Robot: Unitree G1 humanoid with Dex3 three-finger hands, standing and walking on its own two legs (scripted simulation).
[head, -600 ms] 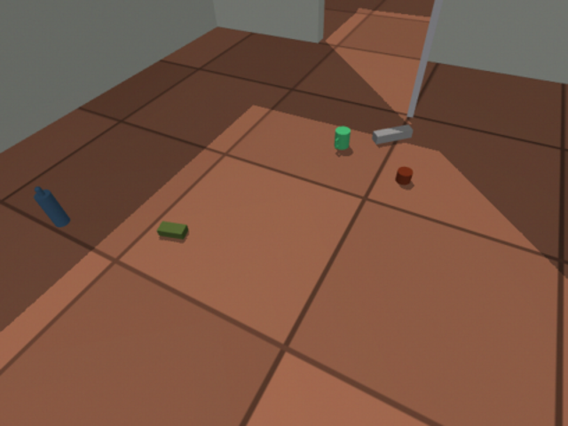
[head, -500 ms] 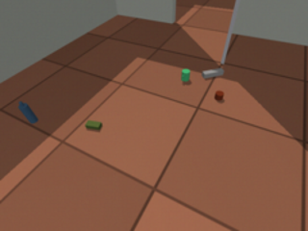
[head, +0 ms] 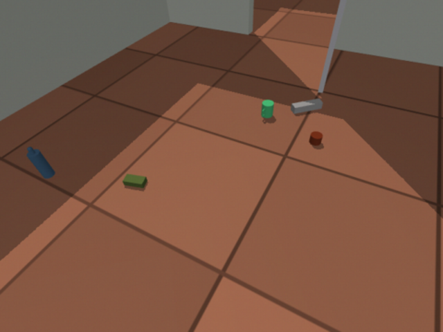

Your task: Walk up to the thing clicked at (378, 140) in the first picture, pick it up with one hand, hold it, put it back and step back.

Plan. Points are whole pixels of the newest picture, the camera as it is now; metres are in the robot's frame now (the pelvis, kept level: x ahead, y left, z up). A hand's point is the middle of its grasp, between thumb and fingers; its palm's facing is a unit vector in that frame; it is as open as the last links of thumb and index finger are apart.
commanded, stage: stand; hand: left
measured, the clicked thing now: (306, 106) +1.85 -0.56 -0.76
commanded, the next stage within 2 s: walk up in 0.52 s
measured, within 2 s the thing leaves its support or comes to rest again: neither
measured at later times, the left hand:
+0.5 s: hand out of the picture +0.07 +0.25 -0.16, palm faces -0.02 -0.94 -0.34, open 7.4 cm
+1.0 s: hand (170, 329) +0.19 +0.15 -0.14, palm faces +0.12 -0.93 -0.35, open 7.4 cm
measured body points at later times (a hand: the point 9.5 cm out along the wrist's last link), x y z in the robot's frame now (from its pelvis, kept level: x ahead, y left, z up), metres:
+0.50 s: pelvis +0.00 +0.00 +0.00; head +0.01 +0.00 +0.45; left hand +0.07 +0.30 -0.13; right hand +0.08 -0.30 -0.13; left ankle -0.01 +0.13 -0.75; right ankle -0.01 -0.12 -0.75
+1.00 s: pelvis +0.13 -0.14 -0.03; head +0.11 -0.15 +0.42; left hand +0.19 +0.20 -0.12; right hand +0.20 -0.50 -0.13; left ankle +0.06 +0.01 -0.68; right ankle +0.17 -0.26 -0.75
